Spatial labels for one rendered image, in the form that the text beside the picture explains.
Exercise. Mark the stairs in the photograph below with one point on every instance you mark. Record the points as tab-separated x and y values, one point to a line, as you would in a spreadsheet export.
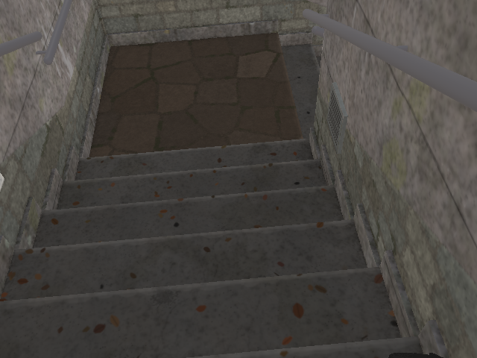
303	69
233	251

